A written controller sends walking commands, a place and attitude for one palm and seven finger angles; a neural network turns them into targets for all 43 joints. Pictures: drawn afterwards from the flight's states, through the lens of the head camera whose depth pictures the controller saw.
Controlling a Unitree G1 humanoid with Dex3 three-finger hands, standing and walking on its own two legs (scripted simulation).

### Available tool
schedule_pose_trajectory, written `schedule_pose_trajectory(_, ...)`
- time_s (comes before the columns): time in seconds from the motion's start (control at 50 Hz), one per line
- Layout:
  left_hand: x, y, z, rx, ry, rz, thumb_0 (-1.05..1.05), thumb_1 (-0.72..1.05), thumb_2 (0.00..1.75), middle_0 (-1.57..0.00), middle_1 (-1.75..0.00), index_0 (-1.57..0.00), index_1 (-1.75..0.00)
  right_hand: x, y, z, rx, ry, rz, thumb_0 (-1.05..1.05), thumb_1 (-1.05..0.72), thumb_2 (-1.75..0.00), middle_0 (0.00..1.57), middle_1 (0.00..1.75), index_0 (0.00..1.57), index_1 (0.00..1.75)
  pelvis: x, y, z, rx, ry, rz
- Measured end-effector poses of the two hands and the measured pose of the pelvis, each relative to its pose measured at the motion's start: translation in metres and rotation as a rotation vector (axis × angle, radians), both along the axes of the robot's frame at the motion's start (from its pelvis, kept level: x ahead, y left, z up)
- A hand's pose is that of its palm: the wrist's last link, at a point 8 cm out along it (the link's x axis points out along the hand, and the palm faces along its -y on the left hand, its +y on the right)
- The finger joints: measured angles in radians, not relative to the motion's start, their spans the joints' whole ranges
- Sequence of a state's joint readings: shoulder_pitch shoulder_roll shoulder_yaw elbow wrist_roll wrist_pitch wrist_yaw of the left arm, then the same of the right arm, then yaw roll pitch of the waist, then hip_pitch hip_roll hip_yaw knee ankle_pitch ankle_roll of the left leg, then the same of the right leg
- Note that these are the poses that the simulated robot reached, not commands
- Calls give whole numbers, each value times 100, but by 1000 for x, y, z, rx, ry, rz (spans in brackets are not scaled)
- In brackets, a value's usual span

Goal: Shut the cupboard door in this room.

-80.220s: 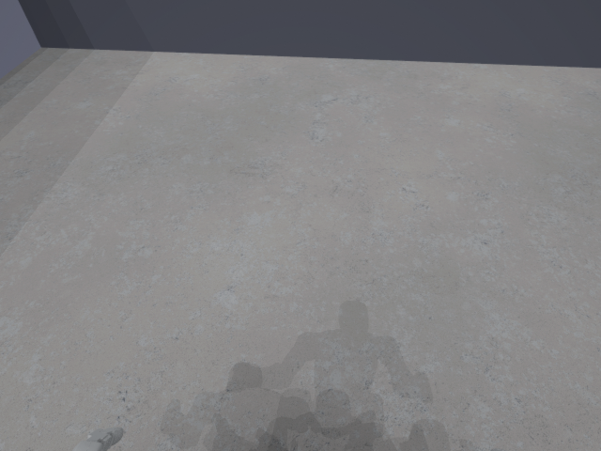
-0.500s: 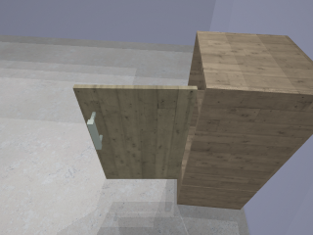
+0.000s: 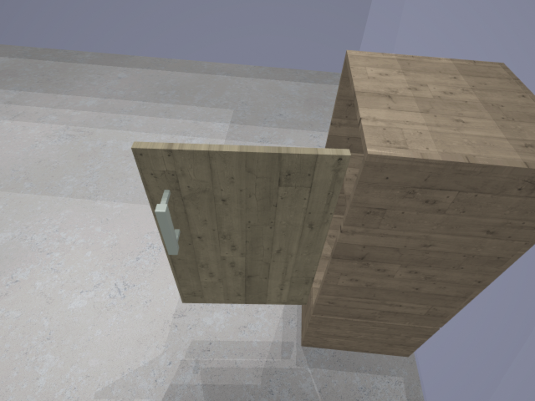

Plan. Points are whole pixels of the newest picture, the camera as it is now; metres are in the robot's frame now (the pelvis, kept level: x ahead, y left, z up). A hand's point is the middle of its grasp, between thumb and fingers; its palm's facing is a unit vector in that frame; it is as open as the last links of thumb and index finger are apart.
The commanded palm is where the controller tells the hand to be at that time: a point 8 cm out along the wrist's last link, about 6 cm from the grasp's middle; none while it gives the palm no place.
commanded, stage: look again from close up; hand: left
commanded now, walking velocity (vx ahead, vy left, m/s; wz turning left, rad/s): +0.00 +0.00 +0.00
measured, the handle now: (170, 223) +0.45 +0.23 -0.05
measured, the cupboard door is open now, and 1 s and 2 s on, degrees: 95 95 95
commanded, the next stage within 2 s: raise the hand and make a fist in 0.22 s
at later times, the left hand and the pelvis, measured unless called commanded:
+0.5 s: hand (135, 369) +0.17 +0.21 -0.05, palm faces +0.23 -0.95 -0.19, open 7.1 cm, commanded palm +0.10 +0.23 -0.07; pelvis +0.01 +0.01 -0.01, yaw +3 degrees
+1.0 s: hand (170, 369) +0.18 +0.15 -0.04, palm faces +0.02 -1.00 -0.06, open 4.9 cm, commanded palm +0.13 +0.22 -0.06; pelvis -0.01 -0.02 -0.13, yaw +4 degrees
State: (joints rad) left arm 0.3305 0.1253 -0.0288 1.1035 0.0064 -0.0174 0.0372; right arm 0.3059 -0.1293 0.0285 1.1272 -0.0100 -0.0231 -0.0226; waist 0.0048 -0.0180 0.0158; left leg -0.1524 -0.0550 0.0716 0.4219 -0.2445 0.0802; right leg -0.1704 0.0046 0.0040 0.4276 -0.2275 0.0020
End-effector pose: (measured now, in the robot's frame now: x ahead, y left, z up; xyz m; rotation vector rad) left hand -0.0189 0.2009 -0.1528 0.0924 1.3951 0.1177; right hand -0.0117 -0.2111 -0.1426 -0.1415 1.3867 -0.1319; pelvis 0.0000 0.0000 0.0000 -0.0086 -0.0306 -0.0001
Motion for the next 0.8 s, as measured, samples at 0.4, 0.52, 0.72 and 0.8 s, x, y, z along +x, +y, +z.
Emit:
schedule_pose_trajectory(0.4,57,46,32,102,-256,83,4,95,90,-20,-30,-21,-31,26,0,13,-77,-177,12,2,-93,-90,20,30,20,30,9,12,-4,2,11,15)
schedule_pose_trajectory(0.52,181,45,138,156,-1001,27,4,95,90,-23,-34,-24,-35,87,-26,20,-75,-557,88,2,-92,-90,20,30,20,30,3,15,-19,21,54,61)
schedule_pose_trajectory(0.72,164,4,79,-132,-1316,-27,1,91,90,-39,-51,-40,-52,205,-42,39,-134,-862,267,2,-91,-90,20,30,20,30,-8,-9,-82,13,236,40)
schedule_pose_trajectory(0.8,117,28,50,10,-1147,34,1,90,90,-47,-59,-47,-59,247,-30,26,-110,-913,366,2,-91,-90,20,30,20,30,-8,-15,-104,-13,285,64)
